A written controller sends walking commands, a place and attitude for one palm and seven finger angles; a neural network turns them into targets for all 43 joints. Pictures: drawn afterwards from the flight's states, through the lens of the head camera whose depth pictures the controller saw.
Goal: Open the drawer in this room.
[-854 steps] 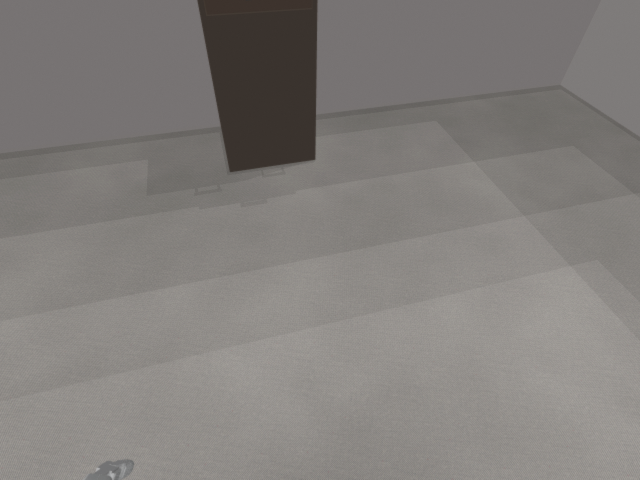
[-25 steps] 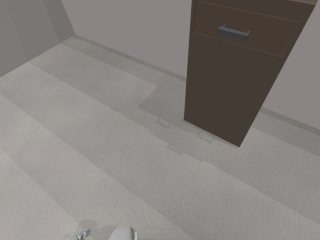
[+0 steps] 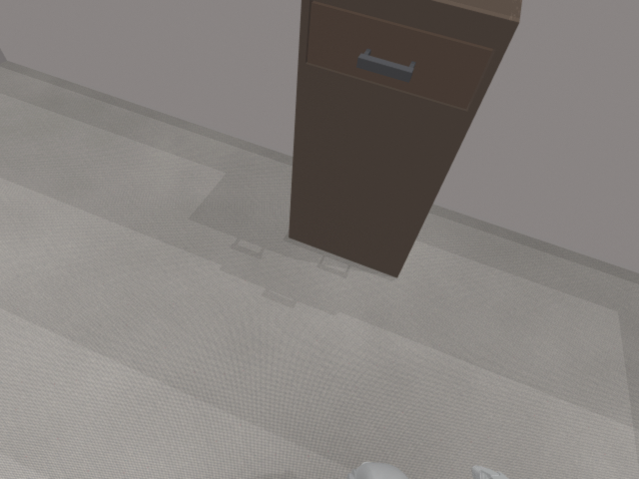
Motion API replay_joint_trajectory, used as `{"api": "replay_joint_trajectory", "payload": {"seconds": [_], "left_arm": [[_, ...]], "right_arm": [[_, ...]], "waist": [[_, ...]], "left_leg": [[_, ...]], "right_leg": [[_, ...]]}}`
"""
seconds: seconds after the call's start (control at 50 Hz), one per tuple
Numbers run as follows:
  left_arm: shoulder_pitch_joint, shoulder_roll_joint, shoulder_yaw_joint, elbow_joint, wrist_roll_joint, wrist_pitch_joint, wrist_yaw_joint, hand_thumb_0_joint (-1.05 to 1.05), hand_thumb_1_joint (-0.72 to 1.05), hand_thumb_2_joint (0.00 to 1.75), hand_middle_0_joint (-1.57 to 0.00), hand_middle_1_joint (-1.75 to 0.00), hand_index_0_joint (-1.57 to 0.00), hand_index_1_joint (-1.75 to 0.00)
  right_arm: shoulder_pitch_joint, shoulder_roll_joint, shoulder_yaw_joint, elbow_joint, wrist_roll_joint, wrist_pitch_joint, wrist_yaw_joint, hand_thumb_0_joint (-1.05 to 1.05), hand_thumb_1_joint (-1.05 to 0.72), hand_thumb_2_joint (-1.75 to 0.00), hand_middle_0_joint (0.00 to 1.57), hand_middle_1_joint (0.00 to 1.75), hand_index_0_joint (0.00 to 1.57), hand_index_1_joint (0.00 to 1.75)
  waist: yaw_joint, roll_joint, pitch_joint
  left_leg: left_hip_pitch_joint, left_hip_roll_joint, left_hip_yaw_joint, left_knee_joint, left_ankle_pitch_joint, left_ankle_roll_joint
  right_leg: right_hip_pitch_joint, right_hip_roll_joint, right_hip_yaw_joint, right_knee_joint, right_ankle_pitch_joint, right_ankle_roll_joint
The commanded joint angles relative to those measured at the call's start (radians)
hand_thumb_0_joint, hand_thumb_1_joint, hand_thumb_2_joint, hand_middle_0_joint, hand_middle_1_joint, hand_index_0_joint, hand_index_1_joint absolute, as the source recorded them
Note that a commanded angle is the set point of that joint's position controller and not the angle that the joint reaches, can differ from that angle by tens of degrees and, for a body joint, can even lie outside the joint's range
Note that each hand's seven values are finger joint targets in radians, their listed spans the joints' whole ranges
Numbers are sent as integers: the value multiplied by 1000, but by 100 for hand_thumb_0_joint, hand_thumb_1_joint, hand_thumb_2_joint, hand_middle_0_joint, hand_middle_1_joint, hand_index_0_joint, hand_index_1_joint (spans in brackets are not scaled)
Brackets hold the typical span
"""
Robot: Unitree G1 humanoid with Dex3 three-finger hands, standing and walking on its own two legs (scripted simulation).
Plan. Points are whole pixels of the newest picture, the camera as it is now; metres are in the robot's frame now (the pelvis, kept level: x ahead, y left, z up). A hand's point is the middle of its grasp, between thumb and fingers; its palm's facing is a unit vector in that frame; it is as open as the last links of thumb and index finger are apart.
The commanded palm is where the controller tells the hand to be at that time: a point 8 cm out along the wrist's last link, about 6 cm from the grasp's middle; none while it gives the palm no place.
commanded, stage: turn to face it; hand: left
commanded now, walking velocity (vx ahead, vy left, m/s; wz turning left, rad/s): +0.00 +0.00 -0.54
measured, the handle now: (387, 63) +0.95 -0.06 +0.04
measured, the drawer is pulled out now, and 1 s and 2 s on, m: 0.00 0.00 0.00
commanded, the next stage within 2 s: take the last steps up to it in 0.46 s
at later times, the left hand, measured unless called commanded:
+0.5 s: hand (259, 464) +0.16 +0.09 -0.15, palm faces -0.26 -0.93 -0.26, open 7.3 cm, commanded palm none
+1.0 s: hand out of the picture +0.13 +0.14 -0.17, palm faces -0.28 -0.95 -0.16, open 7.3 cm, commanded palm none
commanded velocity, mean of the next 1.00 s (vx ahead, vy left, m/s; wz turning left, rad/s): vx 0.14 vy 0.01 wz -0.21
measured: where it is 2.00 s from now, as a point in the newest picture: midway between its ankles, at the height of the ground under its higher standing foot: (352, 427)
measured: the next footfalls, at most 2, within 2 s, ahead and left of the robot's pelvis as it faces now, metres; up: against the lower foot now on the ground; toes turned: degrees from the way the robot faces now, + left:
right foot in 0.30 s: +0.01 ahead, -0.16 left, +0.00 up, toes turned -15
left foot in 0.78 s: +0.09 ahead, +0.05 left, +0.00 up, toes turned -11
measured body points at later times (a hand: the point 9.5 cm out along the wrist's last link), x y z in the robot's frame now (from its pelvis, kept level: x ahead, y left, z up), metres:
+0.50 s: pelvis +0.00 -0.06 +0.00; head +0.02 -0.10 +0.45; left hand +0.17 +0.14 -0.13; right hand -0.05 -0.32 -0.16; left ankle +0.01 +0.09 -0.66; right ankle -0.03 -0.15 -0.74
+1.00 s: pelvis +0.07 -0.03 +0.01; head +0.08 -0.01 +0.46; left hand +0.15 +0.19 -0.16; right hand -0.03 -0.24 -0.14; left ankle +0.05 +0.06 -0.74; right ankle +0.02 -0.19 -0.65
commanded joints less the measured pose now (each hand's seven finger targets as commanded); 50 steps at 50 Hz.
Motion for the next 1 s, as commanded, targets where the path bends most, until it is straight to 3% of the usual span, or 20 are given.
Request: {"api": "replay_joint_trajectory", "payload": {"seconds": [0.0, 0.18, 0.24, 0.26, 0.28, 0.3, 0.32, 0.34, 0.42, 0.54, 0.64, 0.68, 0.72, 0.74, 0.76, 0.78, 0.8, 0.86, 0.9, 0.98], "left_arm": [[-64, 35, 6, -91, -5, -18, -5, 0, 90, 90, -20, -30, -20, -30], [-144, -1, -19, -121, -8, -27, -3, 0, 90, 90, -20, -30, -20, -30], [-45, 29, -15, -89, -6, -51, 4, 0, 90, 90, -20, -30, -20, -30], [33, 121, -2, -63, 3, -68, 15, 0, 90, 90, -20, -30, -20, -30], [97, 224, 18, -41, -1, -74, 33, 0, 90, 90, -20, -30, -20, -30], [103, 210, 11, -36, -15, -68, 43, 0, 90, 90, -20, -30, -20, -30], [62, 169, 8, -40, -12, -65, 51, 0, 90, 90, -20, -30, -20, -30], [13, 155, 8, -49, -10, -62, 55, 0, 90, 90, -20, -30, -20, -30], [-74, 99, -16, -68, -10, -69, 50, 0, 90, 90, -20, -30, -20, -30], [-40, 93, -18, -45, -5, -71, 46, 0, 90, 90, -20, -30, -20, -30], [-2, 89, -11, -11, 3, -83, 42, 0, 90, 90, -20, -30, -20, -30], [-7, 86, -11, 4, -1, -88, 38, 0, 90, 90, -20, -30, -20, -30], [-13, 55, -17, 18, -10, -87, 35, 0, 90, 90, -20, -30, -20, -30], [-8, 4, -27, 10, -13, -84, 29, 0, 90, 90, -20, -30, -20, -30], [-4, -57, -39, -7, -16, -81, 25, 0, 90, 90, -20, -30, -20, -30], [-63, -26, -32, -28, -6, -83, 27, 0, 90, 90, -20, -30, -20, -30], [-69, -9, -28, -21, 1, -79, 23, 0, 90, 90, -20, -30, -20, -30], [-23, -31, -26, 30, 11, -82, 5, 0, 90, 90, -20, -30, -20, -30], [-1, -48, -30, 48, 6, -84, 1, 0, 90, 90, -20, -30, -20, -30], [-21, -65, -31, 44, 5, -76, 4, 0, 90, 90, -20, -30, -20, -30]], "right_arm": [[80, -195, -64, -44, -3, -30, -16, 0, -90, -90, 20, 30, 20, 30], [136, -237, -88, 11, -10, -23, 1, 0, -90, -90, 20, 30, 20, 30], [131, -232, -87, 22, -3, -20, 7, 0, -90, -90, 20, 30, 20, 30], [159, -188, -76, 16, 8, -16, 13, 0, -90, -90, 20, 30, 20, 30], [84, -102, -45, -35, 9, -9, 15, 0, -90, -90, 20, 30, 20, 30], [68, -127, -46, -39, 12, 7, -1, 0, -90, -90, 20, 30, 20, 30], [55, -116, -45, -25, 12, 13, -4, 0, -90, -90, 20, 30, 20, 30], [67, -119, -44, -4, 7, 15, -4, 0, -90, -90, 20, 30, 20, 30], [121, -125, -49, 58, 1, 18, 5, 0, -90, -90, 20, 30, 20, 30], [86, -111, -49, 66, 1, 19, 5, 0, -90, -90, 20, 30, 20, 30], [47, -95, -40, 55, -2, -14, 16, 0, -90, -90, 20, 30, 20, 30], [100, -89, -38, 71, -3, -31, 18, 0, -90, -90, 20, 30, 20, 30], [203, -91, -35, 112, -1, -52, 14, 0, -90, -90, 20, 30, 20, 30], [278, -146, -43, 138, -5, -61, 8, 0, -90, -90, 20, 30, 20, 30], [329, -233, -63, 140, -15, -56, 6, 0, -90, -90, 20, 30, 20, 30], [326, -239, -64, 131, -16, -46, 4, 0, -90, -90, 20, 30, 20, 30], [277, -204, -55, 119, -13, -48, 2, 0, -90, -90, 20, 30, 20, 30], [226, -128, -33, 118, -8, -71, -3, 0, -90, -90, 20, 30, 20, 30], [248, -111, -32, 134, -1, -83, -6, 0, -90, -90, 20, 30, 20, 30], [322, -87, -34, 177, 4, -94, -9, 0, -90, -90, 20, 30, 20, 30]], "waist": [[-59, 199, -65], [-91, 293, -93], [-31, 204, -142], [-2, 4, -207], [34, -265, -197], [31, -184, -212], [18, -142, -161], [1, -204, -149], [-50, -74, -104], [-42, -83, -77], [-15, -90, -54], [-36, -84, -54], [-78, -9, -67], [-107, 176, -74], [-121, 427, -34], [-133, 358, 52], [-108, 302, 90], [-66, 164, 90], [-56, 135, 57], [-62, 158, 46]], "left_leg": [[146, 265, -121, -136, 512, 103], [123, 315, -35, -62, 556, 103], [48, 270, 45, 102, 474, 10], [-137, 215, 86, 280, 251, -55], [-370, 80, 81, 493, -347, -104], [-357, 90, -57, 584, -374, -95], [-377, 96, -86, 619, -316, -90], [-405, 92, -87, 651, -284, -95], [-327, 73, -79, 611, -128, -113], [-294, 41, -77, 489, -97, -114], [-224, 28, -59, 287, -136, -93], [-134, 15, -42, 147, -96, -78], [104, 5, -26, -64, 3, -64], [217, 126, -195, -153, -110, -21], [210, 343, -473, -311, -323, 61], [83, 413, -557, -384, -434, 127], [24, 397, -549, -408, -451, 138], [12, 271, -323, -378, -218, 93], [62, 230, -230, -358, -64, 91], [136, 235, -160, -341, 105, 122]], "right_leg": [[-106, -55, -40, 1, -4, 21], [82, -70, -133, -365, -40, -13], [317, -59, -149, -698, 228, -40], [548, -207, 23, -772, 481, -88], [593, -438, 308, -758, 907, -188], [537, -468, 251, -722, 1026, -261], [502, -404, 176, -722, 959, -266], [498, -367, 183, -732, 889, -259], [386, -278, 78, -762, 778, -216], [346, -259, 133, -813, 591, -234], [329, -281, 228, -885, 206, -259], [303, -263, 229, -875, 98, -247], [165, -189, 173, -778, -4, -190], [19, -96, 93, -617, -79, -143], [-119, 13, -79, -368, -152, -89], [-145, -24, -46, -209, -142, -93], [-163, -66, -18, -115, -88, -93], [-152, -93, -34, -6, 81, -73], [-152, -96, -53, -1, 151, -57], [-211, -129, -73, -46, 205, -28]]}}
